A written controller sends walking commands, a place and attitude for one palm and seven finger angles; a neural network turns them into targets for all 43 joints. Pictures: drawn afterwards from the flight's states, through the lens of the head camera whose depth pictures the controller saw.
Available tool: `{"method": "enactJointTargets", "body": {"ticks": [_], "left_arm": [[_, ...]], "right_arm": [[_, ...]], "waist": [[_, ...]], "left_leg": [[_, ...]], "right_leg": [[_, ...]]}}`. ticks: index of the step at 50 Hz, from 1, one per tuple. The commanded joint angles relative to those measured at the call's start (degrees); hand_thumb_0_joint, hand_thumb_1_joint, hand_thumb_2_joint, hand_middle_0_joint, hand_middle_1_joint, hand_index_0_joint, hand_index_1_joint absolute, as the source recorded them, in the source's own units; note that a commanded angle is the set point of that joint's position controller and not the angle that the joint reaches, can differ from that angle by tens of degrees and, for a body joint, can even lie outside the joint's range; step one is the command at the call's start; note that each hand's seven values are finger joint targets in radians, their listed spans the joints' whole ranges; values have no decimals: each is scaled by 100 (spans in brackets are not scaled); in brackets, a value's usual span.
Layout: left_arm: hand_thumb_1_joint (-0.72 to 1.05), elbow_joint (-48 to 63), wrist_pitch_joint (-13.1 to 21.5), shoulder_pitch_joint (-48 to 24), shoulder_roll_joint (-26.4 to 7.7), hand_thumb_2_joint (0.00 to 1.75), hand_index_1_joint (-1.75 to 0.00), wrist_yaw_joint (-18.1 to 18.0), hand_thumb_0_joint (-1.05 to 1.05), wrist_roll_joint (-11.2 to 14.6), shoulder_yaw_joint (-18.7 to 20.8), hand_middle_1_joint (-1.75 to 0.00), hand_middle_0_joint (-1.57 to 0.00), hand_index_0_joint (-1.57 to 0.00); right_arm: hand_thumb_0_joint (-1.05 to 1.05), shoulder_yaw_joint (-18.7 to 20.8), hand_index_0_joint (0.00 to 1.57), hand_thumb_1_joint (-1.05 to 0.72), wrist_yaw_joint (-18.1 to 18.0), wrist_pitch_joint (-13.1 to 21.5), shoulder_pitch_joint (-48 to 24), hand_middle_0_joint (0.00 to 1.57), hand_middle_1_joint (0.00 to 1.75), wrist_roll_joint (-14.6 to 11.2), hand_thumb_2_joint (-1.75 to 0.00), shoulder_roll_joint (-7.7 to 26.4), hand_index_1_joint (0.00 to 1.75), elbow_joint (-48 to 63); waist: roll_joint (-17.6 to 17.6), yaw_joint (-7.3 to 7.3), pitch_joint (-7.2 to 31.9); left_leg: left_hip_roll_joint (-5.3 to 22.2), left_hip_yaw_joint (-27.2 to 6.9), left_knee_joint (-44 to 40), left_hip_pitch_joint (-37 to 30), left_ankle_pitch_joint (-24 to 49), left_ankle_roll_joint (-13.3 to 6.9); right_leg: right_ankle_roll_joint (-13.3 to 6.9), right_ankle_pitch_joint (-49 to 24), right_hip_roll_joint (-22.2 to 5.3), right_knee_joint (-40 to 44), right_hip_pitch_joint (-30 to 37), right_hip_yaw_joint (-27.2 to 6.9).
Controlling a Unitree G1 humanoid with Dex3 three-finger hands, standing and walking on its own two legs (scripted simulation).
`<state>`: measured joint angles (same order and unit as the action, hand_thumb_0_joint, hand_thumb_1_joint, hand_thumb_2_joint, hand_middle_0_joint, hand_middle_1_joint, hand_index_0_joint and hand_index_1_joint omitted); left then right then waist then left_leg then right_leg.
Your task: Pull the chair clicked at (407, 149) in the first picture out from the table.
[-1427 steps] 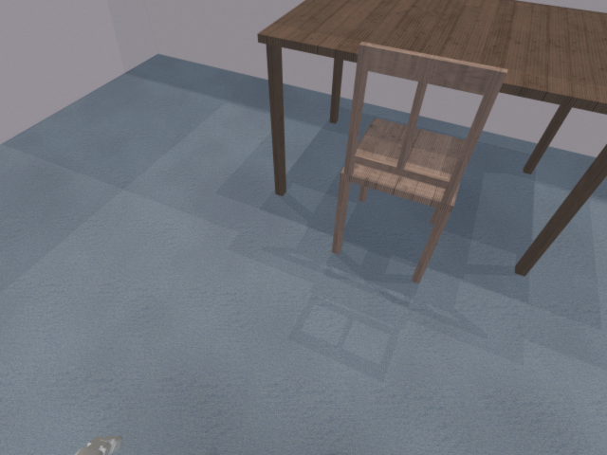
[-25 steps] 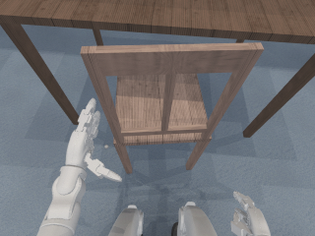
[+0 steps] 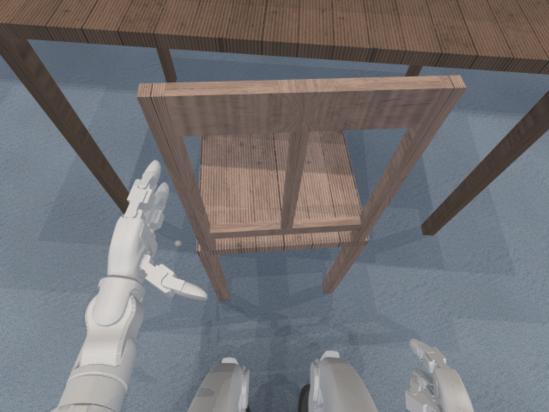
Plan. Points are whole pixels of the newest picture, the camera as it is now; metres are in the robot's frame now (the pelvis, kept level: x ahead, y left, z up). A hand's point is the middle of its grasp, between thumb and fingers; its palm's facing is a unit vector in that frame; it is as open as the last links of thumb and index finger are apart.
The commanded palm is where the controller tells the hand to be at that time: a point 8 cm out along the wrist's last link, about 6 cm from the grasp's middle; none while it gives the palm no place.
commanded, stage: aim the fingers beside a spindle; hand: left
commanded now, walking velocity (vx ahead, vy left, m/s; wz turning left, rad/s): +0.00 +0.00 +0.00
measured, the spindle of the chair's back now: (291, 186) +0.45 -0.01 +0.00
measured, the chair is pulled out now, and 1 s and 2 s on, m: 0.05 0.05 0.05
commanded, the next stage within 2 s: push the fingers through the gap in 1.06 s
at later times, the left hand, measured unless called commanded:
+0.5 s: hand (173, 229) +0.36 +0.16 +0.02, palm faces -0.04 -1.00 -0.03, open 16.9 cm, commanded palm +0.35 +0.21 +0.02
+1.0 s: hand (171, 229) +0.36 +0.16 +0.02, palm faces -0.04 -1.00 -0.02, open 16.9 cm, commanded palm +0.35 +0.21 +0.02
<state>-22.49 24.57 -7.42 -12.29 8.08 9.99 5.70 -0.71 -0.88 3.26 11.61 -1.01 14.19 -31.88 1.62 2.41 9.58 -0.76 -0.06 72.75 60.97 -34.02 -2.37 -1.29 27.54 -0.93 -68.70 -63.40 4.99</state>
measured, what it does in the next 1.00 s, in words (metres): stands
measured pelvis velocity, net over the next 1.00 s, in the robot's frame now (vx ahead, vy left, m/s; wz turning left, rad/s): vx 0.00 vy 0.01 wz -0.01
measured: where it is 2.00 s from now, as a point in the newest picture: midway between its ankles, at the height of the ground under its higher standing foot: outside the picture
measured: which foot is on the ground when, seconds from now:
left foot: down 0.00-1.00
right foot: down 0.00-1.00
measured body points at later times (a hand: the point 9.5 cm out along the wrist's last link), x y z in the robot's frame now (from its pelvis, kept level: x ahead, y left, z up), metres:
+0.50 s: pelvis +0.00 +0.01 +0.00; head +0.12 +0.02 +0.43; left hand +0.36 +0.21 +0.02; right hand +0.14 -0.24 -0.11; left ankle +0.00 +0.09 -0.63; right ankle +0.05 -0.11 -0.63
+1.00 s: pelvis +0.00 +0.01 +0.00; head +0.12 +0.02 +0.44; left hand +0.36 +0.22 +0.02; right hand +0.14 -0.24 -0.11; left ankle +0.00 +0.09 -0.63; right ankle +0.05 -0.11 -0.63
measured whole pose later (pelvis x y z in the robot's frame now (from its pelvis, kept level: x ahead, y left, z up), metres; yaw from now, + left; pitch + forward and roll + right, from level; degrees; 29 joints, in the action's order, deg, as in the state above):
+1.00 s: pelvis +0.00 +0.01 +0.00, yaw +0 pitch +23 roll -3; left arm -30.0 26.0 -13.7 -13.3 9.1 10.0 7.9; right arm -0.9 -0.8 2.0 11.9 -0.9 14.2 -33.3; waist 1.5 2.9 9.3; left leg -0.8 0.1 72.5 61.3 -33.8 -2.9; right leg -0.7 27.0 -0.9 -67.8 -63.5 4.8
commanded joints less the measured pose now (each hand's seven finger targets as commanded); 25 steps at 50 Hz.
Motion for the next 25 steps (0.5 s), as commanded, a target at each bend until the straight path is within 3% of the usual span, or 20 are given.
{"method": "enactJointTargets", "body": {"ticks": [1, 5, 7, 9, 12, 14, 19, 21, 22, 25], "left_arm": [[-50, 1069, 383, -1333, -601, 30, -8, 7, 0, 36, 236, -8, -6, -6], [-50, 1117, 421, -1290, -694, 30, -8, -32, 0, 32, 345, -8, -6, -6], [-50, 1035, 412, -1541, -540, 30, -8, -42, 0, 7, 170, -8, -6, -6], [-50, 842, 405, -1466, -680, 30, -8, -51, 0, -2, 355, -8, -6, -6], [-50, 875, 424, -1798, -649, 30, -8, -30, 0, -6, 298, -8, -6, -6], [-50, 767, 408, -1637, -764, 30, -8, -16, 0, 5, 442, -8, -6, -6], [-50, 631, 394, -1865, -769, 30, -8, 23, 0, 14, 426, -8, -6, -6], [-50, 625, 424, -1904, -873, 30, -8, 15, 0, 25, 555, -8, -6, -6], [-50, 541, 417, -1936, -727, 30, -8, 33, 0, 31, 418, -8, -6, -6], [-50, 468, 462, -2231, -815, 30, -8, 39, 0, 20, 469, -8, -6, -6]], "right_arm": [[0, 326, 20, -90, -63, 194, 115, 20, 30, 10, -90, 835, 30, 649], [0, 336, 20, -90, -69, 181, 128, 20, 30, 22, -90, 833, 30, 661], [0, 324, 20, -90, -62, 166, 111, 20, 30, 25, -90, 816, 30, 625], [0, 328, 20, -90, -65, 147, 143, 20, 30, 26, -90, 841, 30, 605], [0, 324, 20, -90, -76, 137, 135, 20, 30, 29, -90, 835, 30, 601], [0, 329, 20, -90, -74, 121, 158, 20, 30, 26, -90, 843, 30, 593], [0, 317, 20, -90, -77, 88, 178, 20, 30, 17, -90, 861, 30, 570], [0, 325, 20, -90, -83, 83, 193, 20, 30, 17, -90, 859, 30, 543], [0, 314, 20, -90, -82, 81, 179, 20, 30, 15, -90, 850, 30, 556], [0, 323, 20, -90, -91, 86, 210, 20, 30, 20, -90, 883, 30, 495]], "waist": [[-1, 149, 2094], [81, 68, 2279], [160, 149, 2188], [-5, 105, 2176], [96, 151, 2276], [110, 82, 2320], [31, 147, 2273], [106, 107, 2332], [72, 169, 2238], [69, 206, 2266]], "left_leg": [[2, -304, -1080, -1024, 1959, 195], [12, -319, -1096, -1191, 2222, 232], [13, -328, -1080, -1201, 2123, 236], [9, -329, -1086, -1128, 2088, 223], [6, -317, -1070, -1150, 2085, 222], [13, -328, -1101, -1214, 2222, 248], [30, -350, -1121, -1143, 2115, 240], [20, -321, -1113, -1139, 2087, 244], [20, -317, -1122, -1129, 2024, 231], [35, -352, -1103, -1152, 2010, 234]], "right_leg": [[-29, -1295, 89, 735, 1642, -252], [-47, -1443, 88, 681, 1695, -240], [-39, -1323, 86, 700, 1543, -227], [-45, -1308, 100, 714, 1613, -238], [-36, -1338, 84, 699, 1608, -248], [-54, -1402, 94, 687, 1649, -234], [-42, -1305, 105, 710, 1610, -227], [-40, -1293, 100, 723, 1650, -250], [-31, -1251, 103, 757, 1594, -241], [-38, -1194, 110, 736, 1499, -239]]}}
